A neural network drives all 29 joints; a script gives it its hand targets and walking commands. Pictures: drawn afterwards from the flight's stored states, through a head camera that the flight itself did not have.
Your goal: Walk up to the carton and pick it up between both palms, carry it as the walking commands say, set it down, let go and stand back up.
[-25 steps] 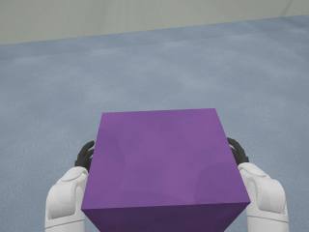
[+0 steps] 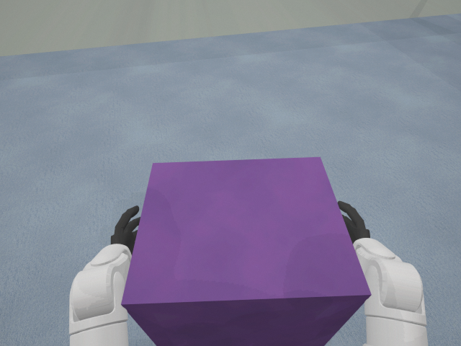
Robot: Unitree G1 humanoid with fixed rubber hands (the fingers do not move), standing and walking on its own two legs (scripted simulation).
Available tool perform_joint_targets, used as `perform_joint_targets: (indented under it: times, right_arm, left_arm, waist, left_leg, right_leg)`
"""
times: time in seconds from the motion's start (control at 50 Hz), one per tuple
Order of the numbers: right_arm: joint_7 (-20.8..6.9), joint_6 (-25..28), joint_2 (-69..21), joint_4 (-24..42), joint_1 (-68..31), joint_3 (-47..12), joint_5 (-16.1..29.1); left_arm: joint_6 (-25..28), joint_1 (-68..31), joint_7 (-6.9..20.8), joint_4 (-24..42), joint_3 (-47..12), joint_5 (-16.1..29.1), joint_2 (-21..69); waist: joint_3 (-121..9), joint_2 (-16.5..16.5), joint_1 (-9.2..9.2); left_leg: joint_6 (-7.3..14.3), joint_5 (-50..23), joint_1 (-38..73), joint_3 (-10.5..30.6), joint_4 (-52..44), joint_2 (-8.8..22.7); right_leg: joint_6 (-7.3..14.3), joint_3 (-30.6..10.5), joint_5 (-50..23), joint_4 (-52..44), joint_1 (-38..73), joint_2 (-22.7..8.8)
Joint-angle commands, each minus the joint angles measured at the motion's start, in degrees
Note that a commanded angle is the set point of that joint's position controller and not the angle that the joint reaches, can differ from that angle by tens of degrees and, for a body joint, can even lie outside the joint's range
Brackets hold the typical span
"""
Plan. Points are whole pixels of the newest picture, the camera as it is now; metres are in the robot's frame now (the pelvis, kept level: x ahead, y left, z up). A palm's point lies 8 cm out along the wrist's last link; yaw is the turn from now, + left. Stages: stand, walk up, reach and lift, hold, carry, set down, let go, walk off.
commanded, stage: carry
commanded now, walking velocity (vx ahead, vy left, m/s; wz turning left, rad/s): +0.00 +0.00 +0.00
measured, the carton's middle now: (239, 261) +0.26 +0.00 +0.01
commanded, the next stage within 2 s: none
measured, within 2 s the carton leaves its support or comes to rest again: neither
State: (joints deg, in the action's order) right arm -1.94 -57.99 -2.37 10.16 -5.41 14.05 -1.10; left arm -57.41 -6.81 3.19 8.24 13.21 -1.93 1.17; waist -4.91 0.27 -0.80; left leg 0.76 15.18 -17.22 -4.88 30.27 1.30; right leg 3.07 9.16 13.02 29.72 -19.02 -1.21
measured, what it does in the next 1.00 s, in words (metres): stands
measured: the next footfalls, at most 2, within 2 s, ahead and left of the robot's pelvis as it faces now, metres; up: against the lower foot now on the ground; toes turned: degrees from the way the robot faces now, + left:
none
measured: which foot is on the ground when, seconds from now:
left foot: down 0.00-1.00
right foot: down 0.00-1.00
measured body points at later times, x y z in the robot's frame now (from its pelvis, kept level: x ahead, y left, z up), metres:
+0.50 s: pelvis +0.01 +0.01 +0.00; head -0.01 +0.01 +0.45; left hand +0.28 +0.20 +0.06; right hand +0.27 -0.18 +0.05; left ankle +0.01 +0.11 -0.73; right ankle +0.03 -0.08 -0.73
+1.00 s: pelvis +0.01 +0.00 +0.00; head -0.01 -0.01 +0.45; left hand +0.28 +0.19 +0.04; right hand +0.28 -0.19 +0.03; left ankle +0.01 +0.11 -0.73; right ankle +0.03 -0.08 -0.73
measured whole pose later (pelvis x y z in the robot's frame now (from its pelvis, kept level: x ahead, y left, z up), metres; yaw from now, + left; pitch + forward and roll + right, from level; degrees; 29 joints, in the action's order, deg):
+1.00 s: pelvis +0.01 +0.00 +0.00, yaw +0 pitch +3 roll +1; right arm -3.0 -58.0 -2.7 4.1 -7.0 15.3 -2.9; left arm -58.0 -8.3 3.7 2.8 14.1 -3.9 1.6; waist -6.1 0.0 -0.2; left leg 0.5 15.3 -16.6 -4.9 29.3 1.1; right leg 3.2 9.1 13.9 30.0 -18.9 -1.4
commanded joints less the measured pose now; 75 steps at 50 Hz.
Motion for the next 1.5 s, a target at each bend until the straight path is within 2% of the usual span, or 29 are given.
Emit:
perform_joint_targets:
  times: [0.0,0.06,0.08,0.1,0.18,0.22,0.26,0.34,0.4,0.46,0.48,0.5,0.6,0.62,0.68,0.74,0.84,0.86,0.88,1.0,1.08,1.18,1.26,1.28,1.3,1.38,1.42,1.44,1.48]
  right_arm:
    - [-8.2,-2.6,-39.0,17.3,-27.2,-46.6,15.5]
    - [-8.1,-4.6,-39.0,10.8,-26.7,-41.0,13.5]
    - [-8.0,-2.5,-34.1,-1.5,-24.4,-33.2,5.7]
    - [-7.6,-4.1,-34.9,11.0,-23.3,-41.4,10.4]
    - [-8.5,-3.0,-40.0,14.1,-32.1,-43.5,14.3]
    - [-8.3,1.7,-35.9,-4.5,-26.9,-31.7,3.9]
    - [-7.8,-0.3,-41.9,19.9,-32.6,-45.8,15.3]
    - [-8.3,-0.8,-39.0,5.2,-22.9,-37.7,9.8]
    - [-8.3,-2.3,-39.8,13.1,-23.5,-42.9,14.3]
    - [-8.6,-4.0,-41.5,16.0,-28.9,-45.3,16.3]
    - [-8.1,1.1,-31.5,-11.2,-24.1,-27.2,0.2]
    - [-8.1,-0.1,-36.3,13.4,-26.8,-41.5,10.8]
    - [-8.1,-3.2,-39.4,14.5,-25.1,-44.1,14.6]
    - [-8.4,-1.3,-36.6,7.6,-27.3,-38.5,10.3]
    - [-8.1,-4.4,-38.8,13.7,-24.0,-43.6,14.3]
    - [-8.0,-3.8,-34.5,0.6,-21.5,-36.9,7.8]
    - [-8.3,-4.1,-40.9,13.6,-27.1,-44.6,15.9]
    - [-8.5,-3.8,-40.1,9.5,-28.1,-41.4,13.1]
    - [-8.7,-0.3,-34.2,-14.9,-21.3,-26.5,0.3]
    - [-8.2,-1.1,-43.4,22.8,-32.8,-48.5,18.2]
    - [-7.3,-2.0,-32.7,1.4,-19.3,-35.4,5.6]
    - [-8.2,-3.3,-41.6,24.1,-34.9,-47.7,18.4]
    - [-7.9,-6.1,-36.9,12.1,-24.4,-41.5,13.5]
    - [-8.4,-3.3,-32.9,-6.0,-22.8,-31.5,4.5]
    - [-8.1,-4.6,-33.8,8.2,-21.6,-41.1,10.7]
    - [-8.8,-4.3,-42.3,15.7,-30.7,-43.6,16.8]
    - [-9.0,2.8,-34.6,-14.0,-25.2,-24.4,0.0]
    - [-8.4,2.8,-37.2,9.3,-28.6,-37.8,9.1]
    - [-8.8,0.6,-40.9,18.5,-30.0,-45.9,16.1]
  left_arm:
    - [-2.8,-25.5,7.5,19.1,-43.8,16.0,39.8]
    - [-5.3,-24.5,7.0,13.6,-39.1,12.9,39.0]
    - [-3.2,-17.2,7.1,-4.4,-29.5,3.6,34.8]
    - [-5.0,-17.0,7.4,8.8,-37.9,10.7,36.3]
    - [-3.0,-30.4,7.9,16.5,-41.2,15.2,40.7]
    - [1.4,-19.8,8.4,-8.9,-26.0,3.4,36.9]
    - [-0.7,-24.9,8.0,14.4,-41.0,15.3,43.2]
    - [-0.4,-24.5,7.3,10.8,-36.8,10.5,37.3]
    - [-2.8,-22.8,7.1,16.2,-43.0,14.1,39.3]
    - [-4.5,-24.8,7.1,16.6,-42.6,15.0,41.1]
    - [-0.1,-13.1,7.7,-17.9,-21.9,-2.1,33.2]
    - [-0.7,-24.0,7.6,12.1,-38.5,12.1,39.2]
    - [-3.3,-22.8,7.1,16.8,-41.5,14.2,39.9]
    - [-1.8,-21.5,7.5,5.7,-35.5,9.7,38.3]
    - [-4.8,-23.4,7.5,17.0,-41.2,14.6,38.4]
    - [-4.6,-16.1,7.6,-1.1,-30.8,6.9,36.1]
    - [-4.5,-26.5,7.7,16.9,-41.8,16.3,40.4]
    - [-4.3,-25.5,7.6,11.3,-38.7,13.1,40.1]
    - [-0.2,-20.7,7.8,-11.0,-23.1,0.7,33.5]
    - [-0.9,-28.4,7.4,23.2,-45.0,18.1,43.6]
    - [-2.8,-11.6,7.5,-1.6,-29.9,5.1,33.6]
    - [-3.8,-30.2,7.7,24.0,-45.5,18.3,43.6]
    - [-6.9,-19.3,6.9,12.0,-39.0,12.1,38.2]
    - [-3.9,-13.8,7.2,-8.9,-26.6,1.3,33.0]
    - [-5.0,-15.7,7.0,7.6,-36.7,9.0,34.9]
    - [-4.6,-29.7,7.4,19.1,-43.6,16.7,42.5]
    - [2.5,-21.6,7.6,-12.9,-22.3,-1.5,33.5]
    - [2.1,-22.3,7.5,4.9,-34.3,8.7,39.7]
    - [0.2,-26.7,7.7,18.9,-42.6,16.2,41.6]
  waist:
    - [-10.7,-0.2,0.37]
    - [-11.3,-6.4,0.70]
    - [-8.4,-2.7,0.33]
    - [-8.0,-2.3,0.43]
    - [-8.4,-0.1,0.49]
    - [-14.2,7.7,0.52]
    - [-14.7,3.0,0.38]
    - [-16.5,-0.7,0.79]
    - [-12.2,-8.0,0.93]
    - [-12.7,-0.3,0.34]
    - [-13.4,1.8,0.63]
    - [-14.3,0.1,0.40]
    - [-11.2,-1.0,0.53]
    - [-14.1,-1.9,0.56]
    - [-11.6,-0.1,0.66]
    - [-13.3,3.0,0.50]
    - [-11.8,0.4,0.60]
    - [-8.5,1.5,0.50]
    - [-13.2,1.8,0.59]
    - [-11.3,2.4,0.38]
    - [-16.3,4.4,0.27]
    - [-9.0,-3.4,0.85]
    - [-10.3,-1.6,0.45]
    - [-8.7,0.6,0.45]
    - [-8.8,0.9,0.17]
    - [-12.7,-1.0,0.48]
    - [-11.3,-0.3,0.98]
    - [-12.1,0.5,0.91]
    - [-12.5,-1.1,0.82]
  left_leg:
    - [1.6,-4.7,2.0,5.8,-4.0,6.0]
    - [2.3,0.6,-1.6,9.0,-8.4,7.3]
    - [2.5,1.1,-0.8,7.8,-8.6,6.2]
    - [2.7,1.0,-1.9,7.4,-8.2,6.3]
    - [3.3,-7.0,0.2,8.4,-8.5,7.5]
    - [2.6,-4.7,1.4,7.0,-3.5,6.5]
    - [2.3,-9.3,4.1,5.9,-4.6,5.4]
    - [2.0,-12.6,4.1,6.3,-5.2,6.0]
    - [3.3,-13.2,3.0,8.0,-7.7,7.8]
    - [2.5,-10.3,3.6,5.8,-4.4,6.7]
    - [3.4,-12.0,2.9,6.6,-4.4,6.2]
    - [2.6,-10.2,1.3,5.7,-3.9,6.0]
    - [3.0,-7.3,3.3,6.9,-5.9,6.3]
    - [2.6,-8.7,3.5,7.1,-5.2,6.7]
    - [3.0,-5.3,1.5,7.3,-7.1,6.4]
    - [2.7,-2.2,1.7,6.5,-4.3,5.7]
    - [1.8,-9.5,3.0,6.2,-4.8,6.0]
    - [1.6,-6.7,1.7,5.8,-4.5,5.5]
    - [1.6,-5.0,3.4,5.5,-3.1,5.3]
    - [1.9,-4.4,4.3,5.8,-3.0,5.0]
    - [2.0,-4.2,2.8,5.7,-1.3,4.7]
    - [1.8,-6.9,0.3,6.8,-5.8,6.3]
    - [2.3,-3.9,-0.1,7.8,-7.0,7.2]
    - [1.8,-3.2,-0.1,6.4,-4.9,5.3]
    - [2.0,-4.9,0.9,6.5,-4.9,5.5]
    - [1.7,-12.3,3.1,6.5,-4.7,6.5]
    - [2.1,-11.3,3.4,6.1,-5.8,6.4]
    - [3.0,-13.7,3.7,7.0,-5.9,6.8]
    - [2.0,-12.2,2.3,7.9,-5.6,7.3]
  right_leg:
    - [-0.7,-9.7,-5.8,-4.7,4.8,-8.0]
    - [-0.7,-7.7,3.1,-4.4,6.5,-6.6]
    - [-0.9,-8.7,3.5,-5.6,4.6,-6.2]
    - [-0.6,-9.2,3.3,-5.6,4.4,-6.7]
    - [-1.2,-7.8,-2.1,-4.3,5.4,-6.3]
    - [-1.0,-10.5,-6.2,-5.8,8.6,-8.7]
    - [-1.0,-9.7,-10.7,-4.1,7.0,-8.0]
    - [-0.8,-8.9,-8.6,-1.6,8.8,-7.6]
    - [-1.2,-8.1,-5.0,-1.2,5.6,-6.7]
    - [-0.7,-9.7,-11.2,-3.0,6.6,-7.8]
    - [-0.5,-8.9,-13.0,-3.0,7.6,-7.2]
    - [-0.5,-8.8,-14.1,-1.5,9.3,-8.6]
    - [0.0,-9.9,-7.1,-3.3,5.2,-7.5]
    - [-0.1,-10.0,-7.6,-2.4,7.1,-7.9]
    - [0.1,-9.5,-4.8,-3.3,7.2,-7.4]
    - [0.9,-10.9,-2.6,-6.4,8.3,-8.6]
    - [0.0,-9.2,-8.3,-4.8,6.9,-7.4]
    - [0.1,-10.2,-11.1,-5.9,5.3,-8.0]
    - [-0.2,-10.9,-13.5,-4.7,7.1,-8.9]
    - [-0.1,-11.4,-10.0,-6.4,4.3,-8.2]
    - [0.1,-11.4,-15.0,-5.7,10.7,-9.7]
    - [-0.2,-8.9,-6.7,-4.9,5.8,-7.1]
    - [-0.3,-9.1,1.0,-5.1,6.8,-6.9]
    - [-0.5,-10.9,-2.6,-6.0,5.6,-8.3]
    - [0.2,-11.2,-5.2,-5.4,5.5,-8.3]
    - [-0.7,-8.4,-12.4,-2.7,7.3,-7.3]
    - [-0.6,-8.7,-7.6,-3.3,6.2,-6.9]
    - [-0.6,-8.3,-7.7,-2.2,6.3,-6.4]
    - [-0.2,-9.2,-6.8,-3.3,7.7,-7.8]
